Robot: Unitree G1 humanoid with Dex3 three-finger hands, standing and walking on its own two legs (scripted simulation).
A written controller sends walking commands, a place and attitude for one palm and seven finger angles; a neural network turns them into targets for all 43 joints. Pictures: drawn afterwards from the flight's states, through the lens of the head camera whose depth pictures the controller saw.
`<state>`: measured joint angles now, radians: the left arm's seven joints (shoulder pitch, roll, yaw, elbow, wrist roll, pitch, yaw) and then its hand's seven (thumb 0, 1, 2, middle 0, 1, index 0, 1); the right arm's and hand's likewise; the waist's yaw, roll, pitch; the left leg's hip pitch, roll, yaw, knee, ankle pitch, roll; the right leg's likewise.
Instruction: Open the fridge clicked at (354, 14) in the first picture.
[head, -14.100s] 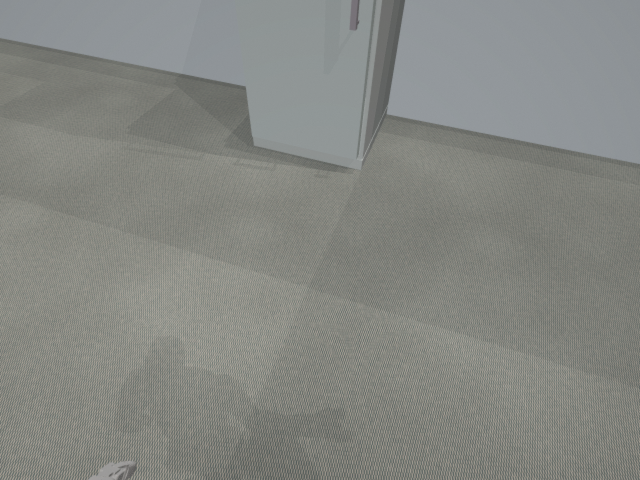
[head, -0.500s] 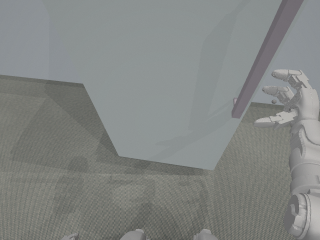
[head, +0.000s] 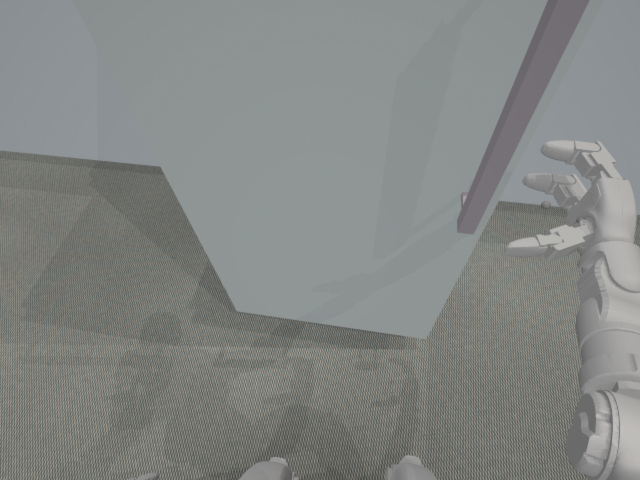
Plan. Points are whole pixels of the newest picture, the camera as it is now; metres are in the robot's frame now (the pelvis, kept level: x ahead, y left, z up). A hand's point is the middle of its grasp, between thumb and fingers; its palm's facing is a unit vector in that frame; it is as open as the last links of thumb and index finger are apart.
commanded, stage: move the hooked fingers beside the handle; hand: right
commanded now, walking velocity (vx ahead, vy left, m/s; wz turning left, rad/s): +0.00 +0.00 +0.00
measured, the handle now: (514, 100) +0.51 -0.15 +0.19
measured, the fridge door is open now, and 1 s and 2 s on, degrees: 0 0 0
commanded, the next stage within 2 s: feel for the door with the fingertips in 0.26 s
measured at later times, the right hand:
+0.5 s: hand (532, 206) +0.44 -0.19 +0.10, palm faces +0.01 +1.00 +0.02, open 14.0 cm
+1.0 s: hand (508, 194) +0.46 -0.17 +0.10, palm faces +0.05 +1.00 -0.01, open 13.9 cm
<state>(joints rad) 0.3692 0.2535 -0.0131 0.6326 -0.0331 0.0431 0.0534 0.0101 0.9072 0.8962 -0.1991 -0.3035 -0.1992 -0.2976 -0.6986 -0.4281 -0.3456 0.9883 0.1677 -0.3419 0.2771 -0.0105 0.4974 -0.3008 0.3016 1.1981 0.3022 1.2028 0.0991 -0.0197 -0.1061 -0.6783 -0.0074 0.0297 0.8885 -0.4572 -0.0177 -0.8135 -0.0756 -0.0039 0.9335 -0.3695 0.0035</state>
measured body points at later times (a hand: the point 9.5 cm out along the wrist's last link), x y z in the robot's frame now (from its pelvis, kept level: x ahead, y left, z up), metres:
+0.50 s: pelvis +0.00 +0.01 +0.00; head +0.07 +0.00 +0.45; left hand +0.06 +0.27 -0.11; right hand +0.44 -0.25 +0.10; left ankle -0.02 +0.14 -0.69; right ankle +0.04 -0.12 -0.69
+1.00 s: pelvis +0.00 +0.02 +0.00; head +0.07 +0.01 +0.45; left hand +0.05 +0.28 -0.12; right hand +0.45 -0.22 +0.10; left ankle -0.02 +0.14 -0.69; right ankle +0.04 -0.12 -0.69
